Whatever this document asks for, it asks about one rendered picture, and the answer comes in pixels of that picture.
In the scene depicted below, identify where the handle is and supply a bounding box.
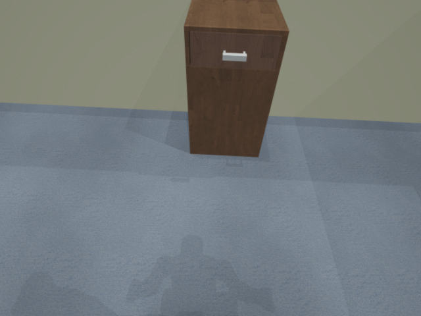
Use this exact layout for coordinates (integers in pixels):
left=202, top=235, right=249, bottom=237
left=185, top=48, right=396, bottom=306
left=222, top=51, right=247, bottom=62

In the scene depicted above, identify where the cabinet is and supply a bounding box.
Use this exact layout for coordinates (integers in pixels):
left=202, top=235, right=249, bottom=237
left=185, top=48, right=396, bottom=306
left=184, top=0, right=289, bottom=157

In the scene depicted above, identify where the drawer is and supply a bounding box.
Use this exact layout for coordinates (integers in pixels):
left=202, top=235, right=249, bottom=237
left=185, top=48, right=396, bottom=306
left=190, top=31, right=282, bottom=70

